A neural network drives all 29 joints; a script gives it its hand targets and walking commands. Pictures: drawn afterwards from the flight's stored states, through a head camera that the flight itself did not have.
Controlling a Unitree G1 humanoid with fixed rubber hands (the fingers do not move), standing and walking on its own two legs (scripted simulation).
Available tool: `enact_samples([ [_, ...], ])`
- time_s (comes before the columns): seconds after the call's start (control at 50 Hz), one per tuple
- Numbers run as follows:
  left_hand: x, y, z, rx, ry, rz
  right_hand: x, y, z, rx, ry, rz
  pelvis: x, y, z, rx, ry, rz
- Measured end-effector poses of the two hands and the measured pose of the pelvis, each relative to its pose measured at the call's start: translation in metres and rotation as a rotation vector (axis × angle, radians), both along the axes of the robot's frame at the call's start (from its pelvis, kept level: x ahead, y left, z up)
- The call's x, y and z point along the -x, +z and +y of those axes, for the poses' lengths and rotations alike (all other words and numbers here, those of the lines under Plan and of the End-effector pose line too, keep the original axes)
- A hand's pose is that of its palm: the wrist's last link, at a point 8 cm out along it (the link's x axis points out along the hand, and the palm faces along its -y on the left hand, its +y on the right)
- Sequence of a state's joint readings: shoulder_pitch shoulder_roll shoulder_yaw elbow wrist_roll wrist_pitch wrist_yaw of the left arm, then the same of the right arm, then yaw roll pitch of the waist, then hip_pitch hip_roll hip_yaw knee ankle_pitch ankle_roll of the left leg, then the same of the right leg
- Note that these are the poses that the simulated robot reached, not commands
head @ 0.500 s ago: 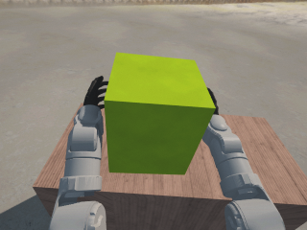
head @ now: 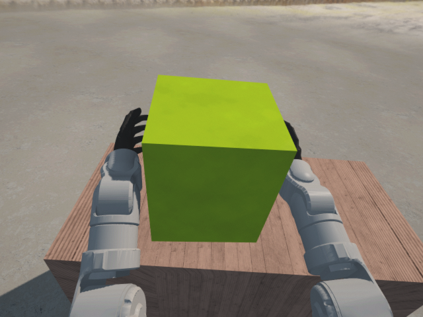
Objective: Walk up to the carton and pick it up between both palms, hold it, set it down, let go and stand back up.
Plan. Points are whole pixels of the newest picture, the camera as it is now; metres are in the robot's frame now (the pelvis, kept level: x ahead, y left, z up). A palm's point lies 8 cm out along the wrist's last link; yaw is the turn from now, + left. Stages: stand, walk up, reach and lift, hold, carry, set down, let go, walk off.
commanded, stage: hold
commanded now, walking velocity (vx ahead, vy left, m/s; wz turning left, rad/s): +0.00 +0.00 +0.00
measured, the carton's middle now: (209, 162) +0.37 +0.00 +0.16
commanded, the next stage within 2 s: none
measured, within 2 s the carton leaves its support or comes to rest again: neither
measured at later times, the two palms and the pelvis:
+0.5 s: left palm (126, 149) +0.36 +0.15 +0.20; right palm (288, 161) +0.36 -0.15 +0.18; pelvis +0.00 +0.00 +0.00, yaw +0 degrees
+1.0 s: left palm (125, 149) +0.36 +0.15 +0.20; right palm (289, 161) +0.35 -0.15 +0.18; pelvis -0.01 +0.00 +0.00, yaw +0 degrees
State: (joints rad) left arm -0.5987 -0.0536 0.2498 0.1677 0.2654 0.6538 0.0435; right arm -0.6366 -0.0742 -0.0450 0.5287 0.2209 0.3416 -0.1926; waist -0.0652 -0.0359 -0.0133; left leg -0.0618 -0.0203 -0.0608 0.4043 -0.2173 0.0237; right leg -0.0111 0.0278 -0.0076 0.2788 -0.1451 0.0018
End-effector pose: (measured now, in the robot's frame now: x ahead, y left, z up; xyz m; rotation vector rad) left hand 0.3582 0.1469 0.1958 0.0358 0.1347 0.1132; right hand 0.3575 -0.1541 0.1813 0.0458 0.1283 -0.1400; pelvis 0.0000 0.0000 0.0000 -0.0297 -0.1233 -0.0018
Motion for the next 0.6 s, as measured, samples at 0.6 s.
enact_samples([
  [0.6, -0.0011, 0.0027, -0.0019, -0.009, -0.009, -0.002, 0.0014, -0.0002, -0.0021, 0.001, -0.010, -0.002, 0.0021, 0.0004, -0.0006, -0.002, 0.000, 0.003],
])
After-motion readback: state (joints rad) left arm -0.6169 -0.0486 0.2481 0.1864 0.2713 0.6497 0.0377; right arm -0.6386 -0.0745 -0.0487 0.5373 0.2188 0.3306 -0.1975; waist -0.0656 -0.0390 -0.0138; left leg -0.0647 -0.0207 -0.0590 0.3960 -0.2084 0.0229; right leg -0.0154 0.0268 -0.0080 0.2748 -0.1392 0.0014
